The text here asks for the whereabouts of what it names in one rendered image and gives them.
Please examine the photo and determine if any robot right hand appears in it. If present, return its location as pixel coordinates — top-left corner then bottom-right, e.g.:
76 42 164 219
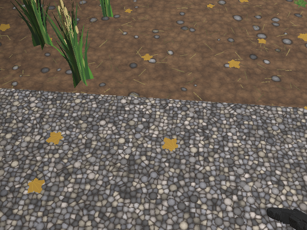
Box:
267 207 307 230

